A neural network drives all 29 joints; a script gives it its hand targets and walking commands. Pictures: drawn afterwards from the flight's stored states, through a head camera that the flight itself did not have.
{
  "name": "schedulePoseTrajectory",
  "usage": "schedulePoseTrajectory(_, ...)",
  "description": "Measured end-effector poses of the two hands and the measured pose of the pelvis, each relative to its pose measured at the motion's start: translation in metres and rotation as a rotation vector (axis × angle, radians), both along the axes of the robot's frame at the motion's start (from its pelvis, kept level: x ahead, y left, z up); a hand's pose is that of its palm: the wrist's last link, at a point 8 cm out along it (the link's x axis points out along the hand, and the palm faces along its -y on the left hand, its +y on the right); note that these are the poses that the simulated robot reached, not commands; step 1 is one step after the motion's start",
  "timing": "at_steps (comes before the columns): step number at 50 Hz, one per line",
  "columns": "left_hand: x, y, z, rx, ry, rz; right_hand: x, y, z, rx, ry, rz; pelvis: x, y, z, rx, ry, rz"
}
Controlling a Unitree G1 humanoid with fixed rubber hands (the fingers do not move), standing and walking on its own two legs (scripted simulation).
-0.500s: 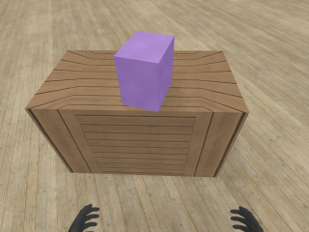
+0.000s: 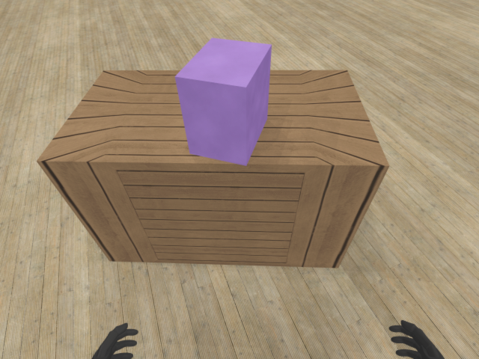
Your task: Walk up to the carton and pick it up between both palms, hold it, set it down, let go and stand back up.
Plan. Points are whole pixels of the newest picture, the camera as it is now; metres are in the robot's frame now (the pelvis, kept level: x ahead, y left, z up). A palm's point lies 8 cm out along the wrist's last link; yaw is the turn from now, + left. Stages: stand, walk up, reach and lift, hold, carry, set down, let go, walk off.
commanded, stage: stand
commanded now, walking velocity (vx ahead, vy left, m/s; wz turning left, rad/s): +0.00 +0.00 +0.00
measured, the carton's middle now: (229, 101) +0.80 +0.07 +0.01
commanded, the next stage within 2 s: walk up in 1.06 s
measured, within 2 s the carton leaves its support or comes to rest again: neither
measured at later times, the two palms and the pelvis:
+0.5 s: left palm out of the picture +0.12 +0.26 -0.09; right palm out of the picture +0.14 -0.28 -0.06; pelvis +0.00 +0.00 +0.00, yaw +0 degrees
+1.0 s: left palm out of the picture +0.10 +0.27 -0.10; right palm out of the picture +0.13 -0.29 -0.06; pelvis -0.02 +0.00 +0.00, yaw +0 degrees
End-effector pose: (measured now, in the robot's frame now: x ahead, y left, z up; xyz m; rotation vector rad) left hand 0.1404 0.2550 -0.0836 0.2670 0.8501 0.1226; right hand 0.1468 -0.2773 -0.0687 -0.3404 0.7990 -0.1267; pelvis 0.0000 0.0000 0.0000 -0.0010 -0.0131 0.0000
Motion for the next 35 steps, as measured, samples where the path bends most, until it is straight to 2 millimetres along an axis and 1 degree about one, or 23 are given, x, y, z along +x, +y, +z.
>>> schedulePoseTrajectory(17, -0.010, 0.007, -0.004, 0.013, 0.034, 0.011, 0.001, -0.004, 0.002, -0.014, -0.004, 0.009, -0.001, 0.000, 0.000, 0.000, -0.002, 0.000)
schedulePoseTrajectory(35, -0.027, 0.012, -0.008, 0.021, 0.063, 0.017, -0.009, -0.006, 0.005, -0.021, -0.015, 0.007, -0.010, 0.000, 0.000, 0.000, -0.015, 0.000)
